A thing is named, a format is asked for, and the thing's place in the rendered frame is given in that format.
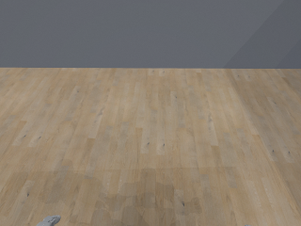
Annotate left robot hand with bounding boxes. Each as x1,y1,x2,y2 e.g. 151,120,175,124
36,215,61,226

